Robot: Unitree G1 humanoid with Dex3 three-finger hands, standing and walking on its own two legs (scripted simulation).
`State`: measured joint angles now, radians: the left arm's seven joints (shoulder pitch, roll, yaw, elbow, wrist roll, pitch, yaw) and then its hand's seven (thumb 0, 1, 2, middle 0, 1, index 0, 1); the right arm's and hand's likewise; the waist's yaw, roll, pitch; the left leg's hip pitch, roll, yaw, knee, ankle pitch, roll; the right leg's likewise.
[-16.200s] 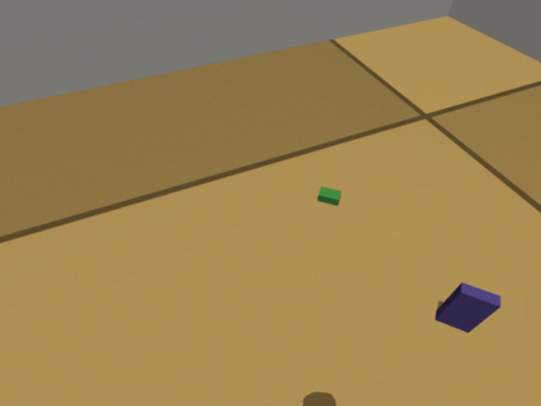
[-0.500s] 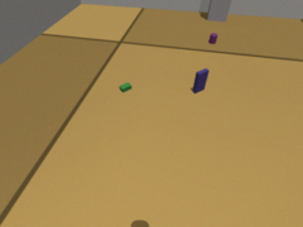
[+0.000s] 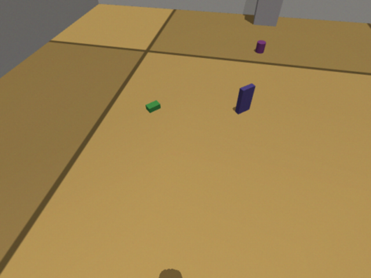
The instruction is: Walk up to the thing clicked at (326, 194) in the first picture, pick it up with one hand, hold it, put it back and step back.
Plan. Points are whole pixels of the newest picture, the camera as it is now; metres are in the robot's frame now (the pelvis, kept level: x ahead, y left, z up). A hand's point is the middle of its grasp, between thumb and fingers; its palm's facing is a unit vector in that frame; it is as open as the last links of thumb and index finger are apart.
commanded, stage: stand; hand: left
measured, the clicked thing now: (153, 106) +1.49 +0.32 -0.76
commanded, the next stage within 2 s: walk up in 0.92 s
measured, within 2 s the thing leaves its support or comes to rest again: neither
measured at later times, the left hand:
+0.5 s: hand out of the picture +0.07 +0.25 -0.16, palm faces -0.03 -0.94 -0.35, open 7.4 cm
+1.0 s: hand out of the picture +0.07 +0.26 -0.15, palm faces -0.03 -0.94 -0.33, open 7.4 cm
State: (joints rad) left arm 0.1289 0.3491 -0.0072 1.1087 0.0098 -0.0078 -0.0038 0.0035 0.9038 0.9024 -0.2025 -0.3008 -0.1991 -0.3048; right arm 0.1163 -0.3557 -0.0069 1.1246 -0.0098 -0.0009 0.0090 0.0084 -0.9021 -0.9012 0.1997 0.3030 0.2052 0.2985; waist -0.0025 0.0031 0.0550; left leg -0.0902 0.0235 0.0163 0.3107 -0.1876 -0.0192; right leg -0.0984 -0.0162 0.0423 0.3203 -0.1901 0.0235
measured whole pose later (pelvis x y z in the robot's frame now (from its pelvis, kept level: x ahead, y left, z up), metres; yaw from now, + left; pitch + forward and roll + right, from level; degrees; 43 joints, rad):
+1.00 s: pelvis +0.00 +0.00 +0.00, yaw +0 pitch -1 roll +0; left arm 0.17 0.37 0.03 1.08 0.03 -0.02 -0.04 0.00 0.90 0.90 -0.20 -0.30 -0.20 -0.30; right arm 0.17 -0.36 -0.05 1.08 -0.03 -0.01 0.05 0.01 -0.90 -0.90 0.20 0.30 0.21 0.30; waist 0.00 0.00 0.02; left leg -0.14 0.02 0.01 0.42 -0.35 0.03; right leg -0.16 -0.02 0.04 0.46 -0.40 -0.02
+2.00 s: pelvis +0.41 +0.00 -0.02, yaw +1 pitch -2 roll +2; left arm 0.24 0.42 0.07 0.92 0.02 -0.04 -0.09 0.01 0.91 0.90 -0.20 -0.30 -0.20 -0.30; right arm 0.39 -0.42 -0.07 0.87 -0.01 -0.07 0.06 0.01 -0.90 -0.90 0.20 0.30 0.21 0.30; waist -0.04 0.00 0.06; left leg 0.02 -0.03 0.08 0.39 -0.37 0.02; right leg -0.44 -0.10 -0.02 0.54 -0.09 -0.03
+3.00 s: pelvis +0.80 +0.02 -0.02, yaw +2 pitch -3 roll +2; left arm 0.31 0.41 0.05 0.90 0.02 -0.05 -0.07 0.01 0.90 0.90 -0.20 -0.30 -0.20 -0.30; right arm 0.37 -0.42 -0.06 0.83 -0.01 -0.06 0.05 0.01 -0.90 -0.90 0.20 0.30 0.21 0.30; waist -0.02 0.00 0.07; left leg -0.07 0.00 0.11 0.50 -0.38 0.01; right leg -0.38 -0.08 -0.02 0.55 -0.15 -0.02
